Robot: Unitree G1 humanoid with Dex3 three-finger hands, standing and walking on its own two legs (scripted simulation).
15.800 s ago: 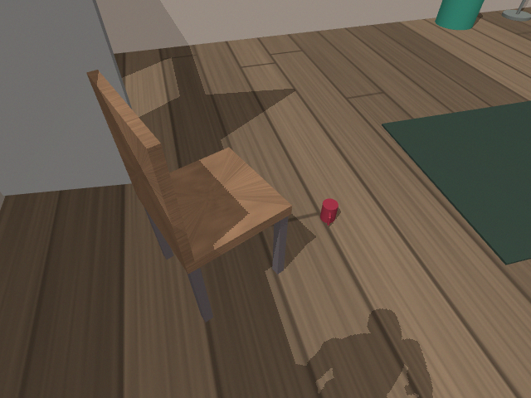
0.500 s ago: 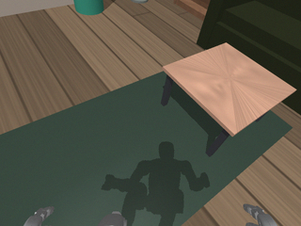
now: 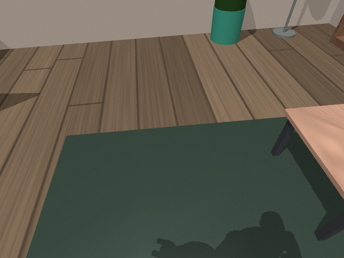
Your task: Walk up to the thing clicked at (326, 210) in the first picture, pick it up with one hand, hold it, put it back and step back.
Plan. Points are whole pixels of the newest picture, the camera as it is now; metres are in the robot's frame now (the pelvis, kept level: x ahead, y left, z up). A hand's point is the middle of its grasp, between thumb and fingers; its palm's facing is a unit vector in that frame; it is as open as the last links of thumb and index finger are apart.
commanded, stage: walk up
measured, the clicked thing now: out of the picture +0.33 +1.49 -0.72
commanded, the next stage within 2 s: none
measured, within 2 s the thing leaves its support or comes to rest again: neither
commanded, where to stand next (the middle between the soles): +0.15 +0.04 m, yaw +73 degrees
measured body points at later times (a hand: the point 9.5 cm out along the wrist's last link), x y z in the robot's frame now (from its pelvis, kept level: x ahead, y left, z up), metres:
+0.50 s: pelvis +0.05 +0.03 +0.00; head +0.07 +0.06 +0.45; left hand +0.06 +0.37 -0.11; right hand +0.25 -0.23 -0.09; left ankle +0.02 +0.15 -0.72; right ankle +0.21 -0.07 -0.69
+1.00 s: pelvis +0.04 +0.01 -0.03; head +0.03 +0.04 +0.42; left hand -0.14 +0.30 -0.14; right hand +0.33 -0.20 -0.10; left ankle -0.04 +0.08 -0.74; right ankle +0.19 -0.05 -0.71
